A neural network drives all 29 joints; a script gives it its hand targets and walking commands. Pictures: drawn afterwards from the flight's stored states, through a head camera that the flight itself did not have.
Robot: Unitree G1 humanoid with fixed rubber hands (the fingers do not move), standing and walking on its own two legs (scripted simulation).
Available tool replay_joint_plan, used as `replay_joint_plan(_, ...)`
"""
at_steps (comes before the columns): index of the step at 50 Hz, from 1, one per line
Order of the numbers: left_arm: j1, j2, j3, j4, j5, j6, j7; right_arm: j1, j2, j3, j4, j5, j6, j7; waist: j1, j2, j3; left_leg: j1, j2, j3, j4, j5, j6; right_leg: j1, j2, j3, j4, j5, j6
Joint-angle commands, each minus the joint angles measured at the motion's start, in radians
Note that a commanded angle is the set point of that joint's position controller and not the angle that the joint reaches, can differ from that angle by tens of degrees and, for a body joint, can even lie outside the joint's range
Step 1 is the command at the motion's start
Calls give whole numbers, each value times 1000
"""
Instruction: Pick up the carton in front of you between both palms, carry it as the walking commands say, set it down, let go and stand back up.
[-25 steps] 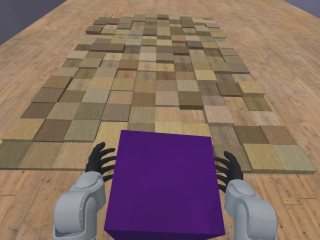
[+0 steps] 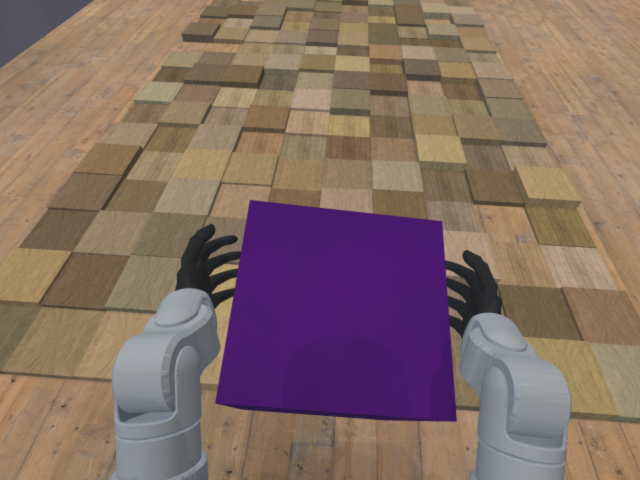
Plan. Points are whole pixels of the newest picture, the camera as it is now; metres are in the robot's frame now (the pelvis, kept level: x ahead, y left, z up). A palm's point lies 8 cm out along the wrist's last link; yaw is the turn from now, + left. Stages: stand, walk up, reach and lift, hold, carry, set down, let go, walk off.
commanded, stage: carry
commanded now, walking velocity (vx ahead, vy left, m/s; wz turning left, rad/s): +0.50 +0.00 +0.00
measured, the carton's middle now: (328, 327) +0.29 +0.01 +0.04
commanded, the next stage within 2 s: none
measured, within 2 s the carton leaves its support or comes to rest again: neither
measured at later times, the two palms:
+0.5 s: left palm (261, 103) +0.69 +0.16 +0.12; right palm (431, 128) +0.67 -0.14 +0.10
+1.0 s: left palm (284, 4) +0.88 +0.14 +0.22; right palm (442, 11) +0.90 -0.17 +0.21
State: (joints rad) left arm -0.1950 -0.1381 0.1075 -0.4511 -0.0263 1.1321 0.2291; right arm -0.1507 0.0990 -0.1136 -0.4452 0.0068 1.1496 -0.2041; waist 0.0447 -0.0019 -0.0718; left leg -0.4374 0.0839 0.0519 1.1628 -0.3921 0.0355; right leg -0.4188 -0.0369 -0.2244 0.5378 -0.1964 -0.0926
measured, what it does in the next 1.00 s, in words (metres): climbs: left foot, then right foot 0.03 m higher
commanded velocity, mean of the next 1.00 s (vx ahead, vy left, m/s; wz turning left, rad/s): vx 0.13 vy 0.00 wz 0.00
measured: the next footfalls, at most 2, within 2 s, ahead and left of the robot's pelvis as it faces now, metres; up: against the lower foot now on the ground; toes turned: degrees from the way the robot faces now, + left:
left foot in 0.32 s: +0.36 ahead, +0.11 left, +0.00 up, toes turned +7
right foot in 0.64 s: +0.54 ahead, -0.09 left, +0.03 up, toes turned -3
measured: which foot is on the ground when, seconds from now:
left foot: up 0.00-0.30, down 0.32-0.66, up 0.68-0.96, down 0.98-1.00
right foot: down 0.00-0.40, up 0.42-0.62, down 0.64-1.00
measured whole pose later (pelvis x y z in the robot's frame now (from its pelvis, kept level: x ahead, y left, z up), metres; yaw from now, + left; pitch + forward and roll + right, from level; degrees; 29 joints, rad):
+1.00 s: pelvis +0.56 -0.03 +0.04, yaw +0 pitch +4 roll +1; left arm -0.54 -0.13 0.25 -0.28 0.00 1.12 0.24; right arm -0.51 0.14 -0.25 -0.29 -0.08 1.09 -0.22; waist 0.07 -0.02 -0.06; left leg -0.35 0.01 0.06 0.50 -0.18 0.01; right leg -0.22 0.05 -0.08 0.49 -0.34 -0.09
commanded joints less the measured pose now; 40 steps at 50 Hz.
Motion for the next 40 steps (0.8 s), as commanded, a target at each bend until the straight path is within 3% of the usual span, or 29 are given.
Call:
replay_joint_plan(1, -549, -556, -483, 32, -199, -43, -53, -633, 566, 492, -20, 159, -64, -8, 12, -81, -300, -260, 27, -4, -137, 179, 13, 439, -262, 350, -309, -66, -89)
replay_joint_plan(6, -649, -512, -442, 176, -127, -38, -30, -765, 546, 436, 125, 117, -56, -13, 12, -135, -231, -257, -21, 54, -377, 267, 10, 446, -187, 220, -308, 68, -93)
replay_joint_plan(7, -661, -510, -434, 230, -133, -43, -28, -843, 547, 451, 116, 123, -61, -15, 30, -208, -196, -260, -15, 91, -437, 283, 10, 415, -198, 179, -309, 46, -105)
replay_joint_plan(10, -776, -462, -384, 304, -98, -54, -9, -901, 562, 391, 303, 122, -61, -24, 40, -170, -136, -266, -49, 125, -512, 310, 11, 466, -163, 161, -261, 304, -72)
replay_joint_plan(11, -779, -522, -385, 328, -91, -57, -5, -925, 570, 384, 281, 121, -72, -23, 57, -102, -151, -293, -66, 145, -552, 268, 15, 549, -156, 170, -202, 407, -67)
replay_joint_plan(12, -837, -504, -353, 336, -95, -64, 2, -908, 582, 356, 368, 113, -64, -22, 55, -137, -178, -271, -81, 143, -565, 262, 34, 590, -163, 157, -156, 499, -64)
replay_joint_plan(15, -896, -591, -372, 365, -134, -61, 9, -861, 561, 273, 444, 78, -68, -32, -45, -51, -294, 159, -147, 189, -738, 327, 63, 458, -114, 72, 204, 765, -13)
replay_joint_plan(16, -964, -608, -402, 239, -155, -74, 7, -832, 637, 277, 406, 92, -84, -23, -124, 76, -388, 524, 4, 25, -643, 710, 129, 153, -80, 45, 423, 525, 55)
replay_joint_plan(17, -924, -676, -400, 343, -145, -61, 0, -947, 598, 305, 296, 110, -102, -26, -162, 259, -501, 773, 266, -344, -629, 1025, 251, -137, 87, 71, 698, -195, 108)
replay_joint_plan(18, -978, -689, -400, 295, -165, -61, 2, -887, 612, 269, 347, 93, -89, -23, -148, 332, -501, 925, 269, -382, -619, 1169, 298, -353, 107, 150, 867, -377, 76)
replay_joint_plan(19, -927, -664, -356, 325, -159, -63, 5, -875, 675, 320, 373, 143, -87, -12, -177, 228, -518, 939, 257, -305, -601, 1125, 281, -423, 64, 178, 911, -376, 53)
replay_joint_plan(20, -994, -737, -393, 177, -191, -89, 0, -966, 712, 377, 190, 186, -128, -3, -168, 191, -508, 945, 221, -252, -609, 1188, 229, -412, 45, 173, 822, -345, 70)
replay_joint_plan(22, -715, -718, -339, 310, -85, -94, -2, -1083, 723, 460, -14, 248, -146, 20, -145, 87, -464, 802, 190, -183, -646, 1064, 161, -409, 5, 209, 679, -245, 75)
replay_joint_plan(23, -747, -768, -363, 177, -123, -110, -2, -1038, 750, 469, -82, 266, -151, 28, -113, 87, -506, 780, 188, -157, -648, 1022, 132, -313, 7, 203, 625, -223, 74)
replay_joint_plan(25, -665, -680, -385, 195, -65, -113, 7, -842, 703, 485, 9, 207, -148, 33, -139, 199, -433, 818, 152, -115, -670, 1290, 127, -383, 68, 133, 524, -218, 57)
replay_joint_plan(26, -616, -709, -391, 196, -66, -111, 4, -902, 691, 525, -87, 219, -160, 30, -125, 241, -443, 850, 137, -111, -595, 1266, 143, -401, 45, 173, 373, -175, 61)
replay_joint_plan(27, -693, -694, -447, 72, -140, -121, -16, -835, 691, 545, -93, 221, -156, 29, -127, 179, -470, 805, 140, -110, -593, 1186, 129, -329, 43, 158, 238, -62, 76)
replay_joint_plan(28, -707, -622, -444, 29, -94, -127, -23, -880, 681, 573, -142, 230, -164, 26, -130, 153, -476, 733, 73, -16, -573, 1076, 97, -189, 68, 103, 49, 61, 85)
replay_joint_plan(29, -692, -587, -405, 84, -104, -109, -25, -894, 658, 582, -95, 232, -149, 23, -84, 145, -414, 554, 66, 34, -543, 987, 83, 20, 87, 62, -36, 202, 85)
replay_joint_plan(30, -817, -556, -453, -20, -147, -127, -23, -885, 675, 604, -97, 259, -142, 33, -26, 80, -476, 451, 53, 91, -456, 935, 37, 256, 86, 45, -117, 391, 77)
replay_joint_plan(31, -726, -534, -415, 50, -90, -117, -19, -904, 633, 610, -78, 277, -137, 35, 16, 12, -498, 274, 11, 97, -339, 744, -2, 499, 36, 97, -159, 603, 33)
replay_joint_plan(32, -700, -518, -401, 56, -99, -118, -15, -895, 622, 609, -119, 284, -130, 34, 16, -251, -594, -63, -106, 56, -181, -43, -44, 811, -217, 434, 32, 1379, -80)
replay_joint_plan(33, -741, -483, -402, 61, -97, -104, -2, -851, 616, 584, -44, 253, -109, 28, 24, -287, -659, -139, -114, -51, -36, -202, -36, 916, -313, 507, 57, 1618, -210)
replay_joint_plan(34, -745, -499, -408, 4, -109, -113, -6, -912, 624, 577, -50, 287, -103, 24, 56, -275, -614, -239, -129, -55, 25, -241, -35, 937, -304, 500, 43, 1525, -214)
replay_joint_plan(35, -783, -531, -442, -9, -135, -114, -15, -809, 616, 529, 24, 252, -103, 18, 52, -114, -553, -302, -92, -80, 40, -255, -6, 934, -266, 494, 22, 1225, -186)
replay_joint_plan(36, -713, -519, -460, 5, -115, -98, -20, -720, 582, 505, 64, 218, -106, 9, 37, -47, -519, -299, -75, -70, -36, -185, 3, 888, -245, 450, 38, 1211, -129)
replay_joint_plan(37, -763, -561, -487, -30, -174, -100, -31, -759, 643, 513, 44, 226, -110, 7, 14, -122, -581, -217, -59, -95, -95, -115, 11, 847, -238, 416, 40, 1176, -119)
replay_joint_plan(39, -740, -610, -502, 46, -209, -74, -56, -758, 582, 464, 67, 169, -97, -7, 28, -101, -476, -179, -66, -75, -317, -47, -8, 718, -176, 375, -2, 1039, -84)
replay_joint_plan(40, -780, -573, -511, -23, -210, -68, -60, -698, 629, 422, 124, 133, -83, -14, -5, -51, -476, -60, -89, -36, -394, -30, -11, 612, -188, 372, -30, 1012, -83)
